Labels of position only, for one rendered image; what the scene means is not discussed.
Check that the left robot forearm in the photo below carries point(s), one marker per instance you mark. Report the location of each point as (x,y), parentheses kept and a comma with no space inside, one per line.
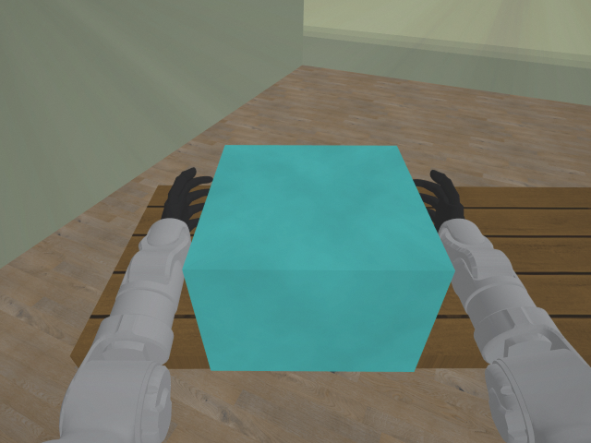
(139,327)

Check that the right robot forearm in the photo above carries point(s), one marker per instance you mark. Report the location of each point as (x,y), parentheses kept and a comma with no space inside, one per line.
(506,320)

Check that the left robot upper arm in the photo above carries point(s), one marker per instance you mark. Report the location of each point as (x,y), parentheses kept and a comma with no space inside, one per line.
(118,402)

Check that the right robot hand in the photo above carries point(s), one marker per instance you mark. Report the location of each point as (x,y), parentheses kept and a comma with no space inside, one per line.
(447,204)

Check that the table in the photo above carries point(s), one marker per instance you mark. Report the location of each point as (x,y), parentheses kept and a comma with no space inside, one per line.
(545,232)

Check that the carton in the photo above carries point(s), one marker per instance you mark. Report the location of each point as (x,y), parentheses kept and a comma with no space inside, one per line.
(315,258)

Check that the right robot upper arm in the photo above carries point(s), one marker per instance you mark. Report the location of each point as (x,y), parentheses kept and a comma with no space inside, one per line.
(540,397)

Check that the left robot hand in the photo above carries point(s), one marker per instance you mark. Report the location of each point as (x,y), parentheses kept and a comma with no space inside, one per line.
(177,204)

